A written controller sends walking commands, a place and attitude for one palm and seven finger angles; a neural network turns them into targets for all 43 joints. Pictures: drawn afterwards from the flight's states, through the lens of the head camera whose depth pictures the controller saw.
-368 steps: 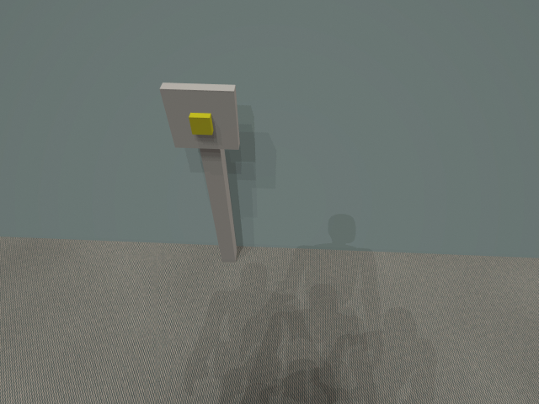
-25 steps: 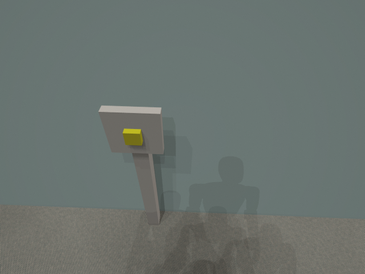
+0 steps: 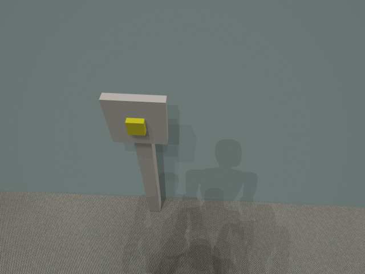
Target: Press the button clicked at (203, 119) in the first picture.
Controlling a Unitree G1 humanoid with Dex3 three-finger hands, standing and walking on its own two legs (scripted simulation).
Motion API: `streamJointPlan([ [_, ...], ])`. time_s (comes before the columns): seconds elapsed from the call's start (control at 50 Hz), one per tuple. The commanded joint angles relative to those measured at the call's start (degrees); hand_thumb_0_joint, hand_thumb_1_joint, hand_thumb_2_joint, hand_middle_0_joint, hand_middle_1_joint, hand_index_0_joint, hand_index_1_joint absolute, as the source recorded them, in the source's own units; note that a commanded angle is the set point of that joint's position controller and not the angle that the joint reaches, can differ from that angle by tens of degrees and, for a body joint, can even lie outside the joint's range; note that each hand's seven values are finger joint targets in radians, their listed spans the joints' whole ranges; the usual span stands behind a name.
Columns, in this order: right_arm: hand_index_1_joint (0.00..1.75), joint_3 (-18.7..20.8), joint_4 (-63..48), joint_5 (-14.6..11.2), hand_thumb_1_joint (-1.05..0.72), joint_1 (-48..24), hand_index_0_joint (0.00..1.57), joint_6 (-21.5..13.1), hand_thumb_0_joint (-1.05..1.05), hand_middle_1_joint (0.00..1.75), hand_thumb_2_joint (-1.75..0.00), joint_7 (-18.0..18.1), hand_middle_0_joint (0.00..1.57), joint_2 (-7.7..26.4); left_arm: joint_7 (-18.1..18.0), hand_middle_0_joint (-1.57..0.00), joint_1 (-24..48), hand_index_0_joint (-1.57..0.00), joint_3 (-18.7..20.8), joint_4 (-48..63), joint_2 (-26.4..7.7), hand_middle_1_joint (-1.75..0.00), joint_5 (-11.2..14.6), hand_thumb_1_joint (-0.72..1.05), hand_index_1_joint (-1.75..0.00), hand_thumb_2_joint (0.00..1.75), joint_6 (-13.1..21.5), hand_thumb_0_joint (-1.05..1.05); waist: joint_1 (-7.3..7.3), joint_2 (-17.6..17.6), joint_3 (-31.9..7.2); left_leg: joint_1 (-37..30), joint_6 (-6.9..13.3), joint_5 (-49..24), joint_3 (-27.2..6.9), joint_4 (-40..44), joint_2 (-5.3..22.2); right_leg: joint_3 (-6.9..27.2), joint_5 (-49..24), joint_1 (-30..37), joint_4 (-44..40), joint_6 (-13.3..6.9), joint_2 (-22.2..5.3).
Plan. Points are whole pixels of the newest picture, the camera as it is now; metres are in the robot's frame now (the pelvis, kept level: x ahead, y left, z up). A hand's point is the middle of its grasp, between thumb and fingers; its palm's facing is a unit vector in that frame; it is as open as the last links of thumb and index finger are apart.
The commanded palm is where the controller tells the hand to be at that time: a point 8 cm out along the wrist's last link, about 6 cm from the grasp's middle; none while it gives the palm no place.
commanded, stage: look again from close up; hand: left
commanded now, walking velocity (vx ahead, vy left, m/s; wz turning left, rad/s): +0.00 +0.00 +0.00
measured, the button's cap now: (136, 126) +0.51 +0.15 -0.01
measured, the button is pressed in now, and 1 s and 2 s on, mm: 0 0 0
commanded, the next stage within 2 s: raise the hand and make a fist in 0.38 s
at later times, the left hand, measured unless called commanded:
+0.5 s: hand out of the picture +0.07 +0.27 -0.15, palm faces -0.02 -0.93 -0.36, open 7.4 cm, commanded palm +0.10 +0.31 -0.06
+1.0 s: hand (75, 267) +0.15 +0.23 -0.05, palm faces +0.05 -1.00 -0.06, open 4.7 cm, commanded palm +0.13 +0.28 -0.05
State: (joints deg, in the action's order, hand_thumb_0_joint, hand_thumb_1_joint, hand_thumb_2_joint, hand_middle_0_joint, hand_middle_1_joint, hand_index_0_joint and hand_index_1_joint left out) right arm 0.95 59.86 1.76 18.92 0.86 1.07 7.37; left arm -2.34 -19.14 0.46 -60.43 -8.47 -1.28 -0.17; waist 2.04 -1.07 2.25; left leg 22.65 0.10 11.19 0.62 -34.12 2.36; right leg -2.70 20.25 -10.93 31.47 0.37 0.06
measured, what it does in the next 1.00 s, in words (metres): lowers itself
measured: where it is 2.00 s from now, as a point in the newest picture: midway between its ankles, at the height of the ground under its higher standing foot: outside the picture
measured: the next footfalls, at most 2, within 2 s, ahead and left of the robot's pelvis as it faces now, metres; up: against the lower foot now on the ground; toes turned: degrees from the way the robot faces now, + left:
none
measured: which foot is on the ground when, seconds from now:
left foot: down 0.00-1.00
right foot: down 0.00-1.00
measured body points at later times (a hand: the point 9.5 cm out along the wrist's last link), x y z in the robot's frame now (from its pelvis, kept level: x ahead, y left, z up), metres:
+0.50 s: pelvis +0.00 +0.02 +0.01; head +0.00 +0.03 +0.46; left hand +0.07 +0.32 -0.12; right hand +0.11 -0.26 -0.11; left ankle +0.07 +0.11 -0.73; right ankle -0.04 -0.13 -0.73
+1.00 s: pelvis -0.03 -0.02 -0.11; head +0.02 +0.00 +0.34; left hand +0.14 +0.28 -0.05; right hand +0.16 -0.26 -0.17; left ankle +0.07 +0.11 -0.73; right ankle -0.04 -0.13 -0.73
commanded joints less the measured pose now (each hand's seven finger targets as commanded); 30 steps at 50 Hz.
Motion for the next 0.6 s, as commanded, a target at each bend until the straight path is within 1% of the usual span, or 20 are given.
streamJointPlan([
  [0.0, 0.3, 2.0, -4.6, -0.7, -0.9, 1.0, 0.2, -1.9, 0.0, 0.3, -0.9, 0.3, 0.2, 8.3, -0.6, -0.2, -1.3, -0.2, 1.7, 5.2, -7.8, -0.3, 0.0, 0.9, -0.3, 0.9, 1.2, 0.0, -1.0, -0.6, 0.1, -7.0, 1.7, -6.6, -4.4, 5.1, 3.4, 4.8, -6.2, -6.6, -5.9, -3.2, -4.5],
  [0.02, 0.3, 2.1, -4.9, -0.7, -0.9, 0.3, 0.2, -2.1, 0.0, 0.3, -0.9, 0.3, 0.2, 9.4, -0.6, -0.2, -2.1, -0.2, 1.7, 5.3, -8.0, -0.3, -0.1, 0.9, -0.3, 0.9, 1.2, 0.0, -1.59, -3.1, -1.0, -7.6, 2.4, -9.1, -5.9, 5.9, 4.4, 3.8, -7.2, -5.4, -4.7, -2.8, -3.8],
  [0.06, 0.3, 2.7, -5.4, -0.8, -0.9, -1.4, 0.2, -2.3, 0.0, 0.3, -0.9, 0.5, 0.2, 12.0, -0.5, -0.2, -2.2, -0.2, 2.0, 5.6, -9.4, -0.3, -0.1, 0.9, -0.3, 0.9, 1.3, 0.0, -1.99, -3.3, -1.3, -8.0, 3.3, -12.8, -6.9, 6.6, 5.3, 3.0, -8.2, -4.0, -3.7, -2.4, -3.1],
  [0.1, 0.3, 3.2, -6.2, -0.8, -0.9, -3.3, 0.2, -2.5, 0.0, 0.3, -0.9, 0.5, 0.2, 13.8, -0.4, -0.2, -1.3, -0.2, 2.4, 6.3, -10.8, -0.3, -0.1, 0.9, -0.3, 0.9, 1.3, 0.0, -2.12, -2.4, -2.0, -8.5, 3.7, -12.0, -7.1, 7.5, 5.4, 2.8, -8.2, -3.4, -3.7, -2.2, -3.1],
  [0.12, 0.3, 3.3, -6.6, -0.8, -0.9, -4.2, 0.2, -2.6, 0.0, 0.3, -0.9, 0.4, 0.2, 14.6, -0.3, -0.2, -0.6, -0.2, 2.4, 6.7, -11.5, -0.3, -0.1, 0.9, -0.3, 0.9, 1.3, 0.0, -2.28, -2.8, -2.6, -8.8, 3.9, -13.5, -7.3, 7.6, 5.6, 2.8, -8.9, -2.7, -3.7, -2.2, -3.2],
  [0.14, 0.3, 3.3, -6.9, -0.7, -0.9, -5.3, 0.2, -2.6, 0.0, 0.3, -0.9, 0.4, 0.2, 15.4, -0.2, -0.2, 0.0, -0.2, 2.5, 7.2, -12.3, -0.3, -0.1, 0.9, -0.3, 0.9, 1.2, 0.0, -2.23, -2.6, -2.6, -9.0, 3.9, -12.1, -7.3, 8.2, 5.6, 2.7, -8.2, -2.7, -3.7, -2.1, -3.2],
  [0.18, 0.3, 3.6, -7.6, -0.7, -0.9, -7.3, 0.2, -2.6, 0.0, 0.3, -0.9, 0.2, 0.2, 16.6, 0.1, -0.2, 1.3, -0.2, 2.8, 7.7, -13.7, -0.3, -0.1, 0.9, -0.3, 0.9, 1.1, 0.0, -2.24, -4.0, -2.8, -9.0, 3.8, -7.3, -7.6, 10.1, 5.5, 2.8, -6.8, -2.5, -4.2, -2.1, -3.4],
  [0.2, 0.3, 3.6, -7.7, -0.7, -0.9, -8.3, 0.2, -2.5, 0.0, 0.3, -0.9, 0.1, 0.2, 17.1, 0.2, -0.2, 1.9, -0.2, 2.8, 7.9, -14.2, -0.3, -0.1, 0.9, -0.3, 0.9, 1.1, 0.0, -2.27, -3.5, -2.7, -8.7, 3.7, -4.5, -8.0, 11.1, 5.5, 2.9, -6.3, -2.3, -4.6, -2.1, -3.5],
  [0.22, 0.3, 3.6, -8.1, -0.6, -0.9, -8.9, 0.2, -2.5, 0.0, 0.3, -0.9, -0.1, 0.2, 17.7, 0.3, -0.2, 2.5, -0.2, 2.7, 8.1, -14.6, -0.3, -0.2, 0.9, -0.3, 0.9, 1.0, 0.0, -2.29, -3.7, -3.1, -8.8, 3.7, -3.3, -8.4, 11.9, 5.7, 2.8, -6.3, -1.8, -4.7, -2.1, -3.5],
  [0.3, 0.3, 3.6, -8.6, -0.6, -0.9, -11.7, 0.2, -2.4, 0.0, 0.3, -0.9, -0.5, 0.2, 19.5, 0.9, -0.2, 4.2, -0.2, 2.8, 8.2, -16.8, -0.3, -0.2, 0.9, -0.3, 0.9, 1.0, 0.0, -2.18, -3.0, -3.9, -9.4, 3.1, 2.1, -8.3, 14.1, 5.4, 3.1, -5.4, -1.4, -6.0, -2.1, -4.1],
  [0.34, 0.3, 3.5, -8.6, -0.6, -0.9, -12.7, 0.2, -2.3, 0.0, 0.3, -0.9, -0.7, 0.2, 20.3, 1.0, -0.2, 5.0, -0.2, 2.7, 8.3, -17.5, -0.3, -0.3, 0.9, -0.3, 0.9, 1.0, 0.0, -2.19, -2.7, -3.8, -9.5, 3.0, 3.0, -8.3, 14.8, 5.4, 3.3, -5.3, -1.3, -6.8, -2.0, -4.4],
  [0.4, 0.3, 3.2, -8.3, -0.7, -0.9, -13.7, 0.2, -2.2, 0.0, 0.3, -0.9, -0.9, 0.2, 20.8, 1.2, -0.2, 5.3, -0.2, 2.5, 7.7, -18.5, -0.3, -0.2, 0.9, -0.3, 0.9, 1.1, 0.0, -2.03, -1.0, -3.7, -10.1, 2.5, 4.6, -7.8, 15.2, 5.0, 3.9, -4.7, -1.6, -8.5, -2.1, -5.0],
  [0.44, 0.3, 2.9, -7.9, -0.9, -0.9, -13.9, 0.2, -2.1, 0.0, 0.3, -0.9, -1.1, 0.2, 21.0, 1.3, -0.2, 5.8, -0.2, 2.2, 7.4, -19.0, -0.3, -0.2, 0.9, -0.3, 0.9, 1.3, 0.0, -1.92, -0.1, -3.4, -10.7, 2.5, 3.2, -7.3, 14.9, 4.8, 4.4, -5.2, -1.9, -9.6, -2.2, -5.5],
  [0.46, 0.3, 2.1, -10.0, -1.6, -0.9, -11.2, 0.2, -2.0, 0.0, 0.3, -0.9, -0.6, 0.2, 15.8, -0.8, -0.2, -0.1, -0.2, 0.7, 7.1, -11.7, -0.3, -0.5, 0.9, -0.3, 0.9, 1.3, 0.0, -2.82, 3.5, -3.3, -10.9, -0.3, 0.7, 0.1, 5.4, 4.0, 6.1, -7.5, -2.7, -10.8, -1.4, -6.5],
  [0.48, 0.3, 3.9, -26.1, -3.7, -0.9, -9.3, 0.2, -8.3, 0.0, 0.3, -0.9, 1.6, 0.2, 18.2, -0.5, -0.23, 44.1, -0.23, 26.9, 83.6, -37.7, -0.33, 8.0, 0.9, -0.33, 0.9, 13.5, 0.0, 2.73, 2.4, -22.7, -18.3, 1.0, -8.1, -3.4, 7.7, -1.9, -3.2, -16.0, -6.9, -2.8, -2.8, -1.0],
  [0.5, 0.3, 2.2, -26.1, -3.4, -0.9, -14.2, 0.2, -12.8, 0.0, 0.3, -0.9, 3.7, 0.2, 16.6, 1.9, -0.25, 7.8, -0.25, 20.9, 62.8, -28.5, -0.36, 5.9, 0.9, -0.36, 0.9, 12.2, 0.0, -4.88, -10.4, -18.0, -25.0, 1.5, -10.7, -2.7, 7.1, 0.4, -3.5, -7.2, -13.6, 1.5, -2.5, 0.1],
  [0.52, 0.3, 1.3, -24.8, -3.9, -0.9, -14.1, 0.2, -13.7, 0.0, 0.3, -0.9, 4.2, 0.2, 17.3, 0.9, -0.28, 9.0, -0.28, 18.2, 62.9, -24.9, -0.39, 8.4, 0.9, -0.39, 0.9, 12.0, 0.0, -2.76, -9.8, -16.6, -17.1, -0.4, -1.4, -3.4, 8.3, -1.0, -5.2, -3.9, -11.6, 1.7, -2.4, 0.0],
  [0.54, 0.3, 1.6, -24.6, -4.7, -0.9, -10.7, 0.2, -14.6, 0.0, 0.3, -0.9, 3.8, 0.2, 12.8, 1.9, -0.31, -3.2, -0.31, 9.4, 54.8, -10.3, -0.42, 9.3, 0.9, -0.42, 0.9, 9.5, 0.0, -0.04, -8.9, -7.9, -15.8, 0.4, 5.7, -3.0, 9.2, -0.4, -4.6, -2.1, -15.6, 0.0, -1.6, 0.8],
  [0.56, 0.3, 2.6, -27.0, -4.0, -0.9, -10.8, 0.2, -15.4, 0.0, 0.3, -0.9, 3.5, 0.2, 15.1, 2.8, -0.34, 4.6, -0.34, 12.7, 60.5, -12.8, -0.45, 10.9, 0.9, -0.45, 0.9, 12.0, 0.0, 0.58, -7.9, -4.1, -9.6, 0.0, 10.9, -4.4, 7.8, -1.3, -4.1, -1.1, -16.4, 0.0, -1.4, 0.5],
  [0.58, 0.3, 3.4, -26.4, -3.7, -0.9, -11.1, 0.2, -15.7, 0.0, 0.3, -0.9, 3.7, 0.2, 15.4, 4.5, -0.36, -0.8, -0.36, 14.8, 55.5, -13.4, -0.48, 11.5, 0.9, -0.48, 0.9, 14.7, 0.0, 0.36, -5.4, -3.1, -6.3, -0.1, 12.0, -4.0, 4.5, -1.3, -4.3, 1.8, -20.6, 1.3, -1.3, 0.9],
])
